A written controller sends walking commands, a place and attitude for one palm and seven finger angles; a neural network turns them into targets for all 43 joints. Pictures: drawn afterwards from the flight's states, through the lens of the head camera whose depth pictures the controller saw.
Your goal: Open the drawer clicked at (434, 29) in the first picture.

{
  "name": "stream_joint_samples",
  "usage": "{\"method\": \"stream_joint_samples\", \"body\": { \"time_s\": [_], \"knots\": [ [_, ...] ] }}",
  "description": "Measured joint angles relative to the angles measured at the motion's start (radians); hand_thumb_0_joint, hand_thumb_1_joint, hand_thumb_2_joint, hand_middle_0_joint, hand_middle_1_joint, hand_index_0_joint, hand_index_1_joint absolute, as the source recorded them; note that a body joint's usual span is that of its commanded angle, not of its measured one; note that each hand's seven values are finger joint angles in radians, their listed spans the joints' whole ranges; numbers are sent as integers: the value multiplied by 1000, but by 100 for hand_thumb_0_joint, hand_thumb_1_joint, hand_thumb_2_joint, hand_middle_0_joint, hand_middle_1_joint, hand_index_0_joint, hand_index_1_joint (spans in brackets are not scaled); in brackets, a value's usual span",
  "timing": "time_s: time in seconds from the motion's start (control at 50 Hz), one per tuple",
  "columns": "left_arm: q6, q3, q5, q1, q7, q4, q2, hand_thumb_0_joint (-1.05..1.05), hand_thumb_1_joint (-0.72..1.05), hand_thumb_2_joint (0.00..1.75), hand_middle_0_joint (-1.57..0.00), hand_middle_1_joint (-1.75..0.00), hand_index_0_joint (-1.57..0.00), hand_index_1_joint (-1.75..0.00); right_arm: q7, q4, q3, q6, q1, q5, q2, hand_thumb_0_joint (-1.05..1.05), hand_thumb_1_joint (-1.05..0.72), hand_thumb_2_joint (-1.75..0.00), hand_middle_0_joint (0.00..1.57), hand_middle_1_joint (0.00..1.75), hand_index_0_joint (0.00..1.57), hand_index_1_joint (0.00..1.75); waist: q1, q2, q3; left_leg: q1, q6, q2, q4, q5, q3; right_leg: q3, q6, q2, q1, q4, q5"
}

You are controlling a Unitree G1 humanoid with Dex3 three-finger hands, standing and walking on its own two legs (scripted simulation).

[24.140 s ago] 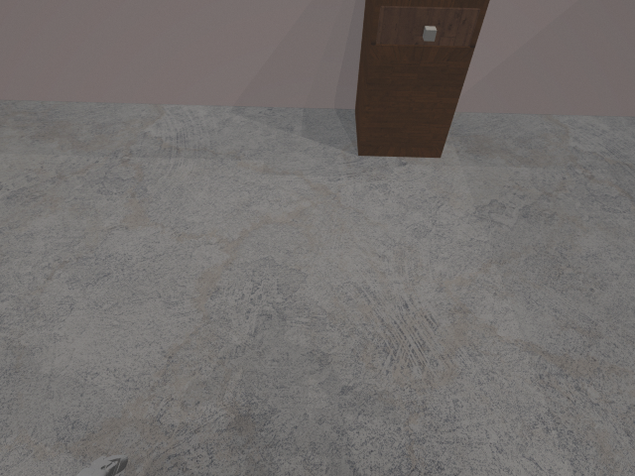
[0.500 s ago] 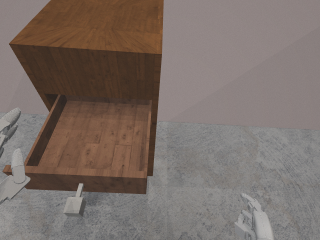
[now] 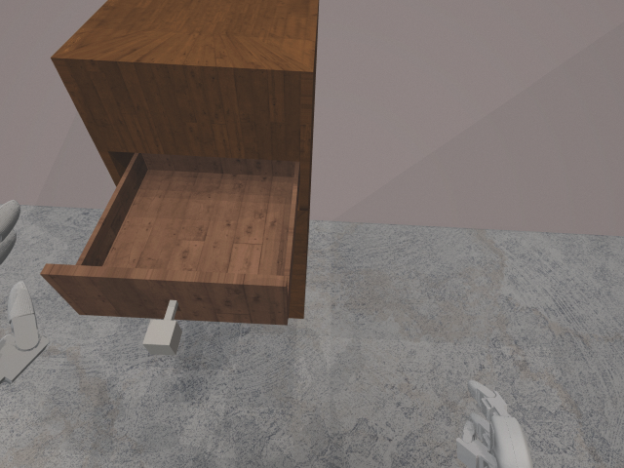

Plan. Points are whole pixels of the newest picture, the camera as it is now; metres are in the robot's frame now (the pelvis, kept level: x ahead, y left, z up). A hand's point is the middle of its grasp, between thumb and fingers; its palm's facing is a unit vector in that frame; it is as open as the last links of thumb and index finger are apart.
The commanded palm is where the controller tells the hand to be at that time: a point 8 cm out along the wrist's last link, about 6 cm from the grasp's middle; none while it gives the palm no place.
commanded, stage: step back with the hand held close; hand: left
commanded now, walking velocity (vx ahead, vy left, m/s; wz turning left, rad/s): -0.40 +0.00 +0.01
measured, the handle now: (167, 325) +0.34 +0.25 -0.12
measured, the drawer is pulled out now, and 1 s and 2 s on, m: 0.30 0.30 0.30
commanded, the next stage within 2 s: stop stepping back and stand still in 0.26 s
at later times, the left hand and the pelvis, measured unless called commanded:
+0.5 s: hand out of the picture +0.08 +0.21 +0.18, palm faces +0.35 -0.82 -0.45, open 7.4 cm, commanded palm +0.02 +0.26 +0.19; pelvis -0.12 -0.02 +0.00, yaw -2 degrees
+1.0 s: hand out of the picture +0.04 +0.21 +0.17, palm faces +0.32 -0.81 -0.49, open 7.4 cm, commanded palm -0.02 +0.25 +0.19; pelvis -0.16 -0.02 +0.01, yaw -1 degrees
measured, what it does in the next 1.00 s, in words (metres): walks backwards: left foot, then right foot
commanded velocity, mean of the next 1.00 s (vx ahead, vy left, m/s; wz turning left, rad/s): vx -0.04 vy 0.03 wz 0.00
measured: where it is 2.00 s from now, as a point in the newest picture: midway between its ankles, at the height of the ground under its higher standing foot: outside the picture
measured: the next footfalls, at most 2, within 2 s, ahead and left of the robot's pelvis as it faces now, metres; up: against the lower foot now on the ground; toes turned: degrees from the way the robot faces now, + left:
left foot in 0.24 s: +0.02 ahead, +0.13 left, +0.00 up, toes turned +2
right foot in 0.52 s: -0.11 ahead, -0.14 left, +0.00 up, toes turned -4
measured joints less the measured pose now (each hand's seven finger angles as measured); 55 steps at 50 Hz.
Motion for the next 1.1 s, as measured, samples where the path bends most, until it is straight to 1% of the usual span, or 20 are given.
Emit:
{"method": "stream_joint_samples", "body": {
  "time_s": [0.04, 0.1, 0.16, 0.2, 0.24, 0.28, 0.34, 0.38, 0.44, 0.52, 0.54, 0.58, 0.64, 0.68, 0.76, 0.78, 0.84, 0.92, 1.0, 1.1],
  "knots": [
    [-6, 3, 2, -9, 5, -6, -6, 1, 89, 89, -21, -30, -21, -30, 2, -5, 2, -12, -5, -4, 2, 1, -90, -90, 20, 30, 21, 30, 2, 2, 4, -27, -2, 3, 35, -4, -2, -3, -17, 3, -17, 6, 60],
    [-12, -28, 13, -31, 8, 9, -43, 1, 89, 89, -21, -30, -21, -30, 14, 5, -5, -8, -10, -7, -4, 1, -90, -90, 20, 30, 21, 30, 5, 14, -8, -87, 9, -3, 141, -171, -15, -8, -38, 5, -38, 2, 74],
    [-2, -63, 18, -38, 9, 16, -74, 1, 89, 89, -21, -30, -21, -30, 21, 29, -9, 22, -15, -15, -5, 1, -90, -90, 20, 30, 21, 30, -1, -5, -13, -109, 8, -29, 302, -247, -8, -2, -37, -14, -30, -38, 111],
    [-1, -68, 19, -29, 3, 22, -75, 1, 89, 89, -21, -30, -21, -30, 18, 32, -1, 38, -11, -13, -3, 1, -90, -90, 20, 30, 21, 30, -6, -23, -21, -59, 11, -29, 247, -259, 10, 4, -30, -22, -26, -68, 139],
    [-2, -69, 17, -20, 0, 15, -65, 1, 89, 89, -21, -30, -21, -30, 14, 18, 8, 40, 4, -15, -10, 1, -90, -90, 20, 30, 21, 30, -16, -20, -30, 19, 21, -17, 64, -213, 15, -6, -21, -20, -39, -76, 154],
    [-16, -66, 25, -38, 5, 16, -46, 1, 89, 89, -21, -30, -21, -30, 9, 20, 1, 22, 5, -26, -8, 1, -90, -90, 20, 30, 21, 30, -22, -8, -14, -2, 23, -6, 28, -13, 1, -1, -2, 0, -86, 25, 2],
    [-18, -27, 5, -38, 7, 7, -21, 1, 88, 89, -21, -30, -21, -30, 21, 40, -5, -17, 5, -22, 27, 1, -90, -90, 20, 30, 21, 30, -8, -14, 8, -8, 15, 14, 26, 12, 9, 37, 11, 45, -155, 375, -173],
    [-13, -10, -12, -31, 7, -10, -21, 2, 89, 89, -21, -30, -21, -30, 33, 55, -1, -39, 6, -19, 45, 1, -90, -90, 20, 30, 21, 30, 2, -10, 13, -5, 8, 33, 3, 25, 16, 31, 23, 53, -142, 476, -210],
    [-9, -9, -21, -32, 4, -31, -39, 2, 89, 89, -21, -30, -21, -30, 52, 65, 14, -52, 5, -6, 53, 1, -90, -90, 20, 30, 21, 30, 17, 11, 13, -17, -2, 66, -15, 55, 28, 5, 28, 29, -49, 388, -232],
    [2, 3, -12, -38, -2, -40, -17, 1, 89, 90, -21, -30, -21, -30, 57, 39, 39, -41, 9, 5, 55, 1, -90, -90, 20, 30, 21, 30, 10, 13, 8, -78, -11, 77, 40, 36, 38, -12, 12, -21, 157, 42, -174],
    [0, -4, -7, -56, -10, -29, -21, 1, 89, 90, -21, -30, -21, -30, 57, 40, 37, -33, -2, 9, 46, 1, -90, -90, 20, 30, 21, 30, 6, 35, 26, -98, -8, 89, 86, -19, 23, -25, 3, -7, 163, 23, -129],
    [0, -27, -4, -77, -25, -9, -26, 1, 89, 89, -21, -30, -21, -30, 55, 57, 27, -13, -5, 20, 31, 1, -90, -90, 20, 30, 21, 30, -5, 55, 43, -139, -1, 63, 263, -144, -13, -42, -14, 1, 165, 28, -105],
    [-10, -30, -8, -39, -34, 13, -43, 1, 88, 89, -21, -30, -21, -30, 51, 81, 14, 16, 21, 22, 14, 1, -90, -90, 20, 30, 21, 30, -8, 26, 9, -155, 1, -2, 493, -140, -2, -20, -22, -17, 171, -27, -71],
    [-17, -26, -3, -7, -31, 30, -52, 1, 88, 89, -21, -30, -21, -30, 40, 84, 5, 23, 43, 22, 1, 1, -90, -90, 20, 30, 21, 30, -18, 8, -22, -102, 13, -12, 430, -145, 27, -9, -20, -26, 173, -83, -35],
    [-19, -37, 15, 19, -17, 30, -51, 1, 88, 89, -21, -30, -21, -30, 17, 72, -14, -7, 83, 17, -43, 1, -90, -90, 20, 30, 21, 30, -35, 7, -54, 96, 51, 4, 7, -138, 55, -26, -13, -24, 154, -118, -7],
    [-19, -42, 15, 18, -15, 21, -49, 1, 88, 89, -21, -30, -21, -30, 11, 64, -23, -17, 88, 16, -57, 1, -90, -90, 20, 30, 21, 30, -41, 20, -49, 133, 51, 16, -81, -88, 49, -39, -10, -17, 142, -100, -14],
    [-12, -35, 12, 9, -16, 15, -24, 1, 89, 89, -21, -30, -21, -30, 5, 62, -36, -22, 68, 18, -53, 1, -90, -90, 20, 30, 20, 30, -33, -18, -15, 139, 25, -6, -77, -47, 60, -30, -2, -43, 128, -46, -37],
    [-13, -15, 11, 23, -14, 5, -5, 1, 88, 89, -21, -30, -21, -30, 7, 53, -23, -36, 49, 24, -34, 1, -90, -90, 19, 30, 20, 30, -35, -4, -7, 132, 19, 6, -42, -74, 45, -45, -6, -32, 148, -59, -33],
    [-34, -18, 5, 13, -13, 12, -28, 1, 89, 89, -21, -30, -21, -30, 24, 51, -6, -31, 24, 27, -14, 1, -90, -90, 19, 30, 20, 30, -22, 22, -8, 118, 18, 24, -13, -89, 36, -54, -11, -14, 162, -88, -20],
    [-20, -44, 6, -7, -13, 36, -66, 1, 89, 89, -21, -30, -21, -30, 31, 49, 13, -9, 0, 23, 10, 1, -90, -90, 20, 30, 20, 30, -4, 17, 0, 151, 26, 10, -56, -73, 49, -42, 3, -26, 185, -118, -6]
  ]
}}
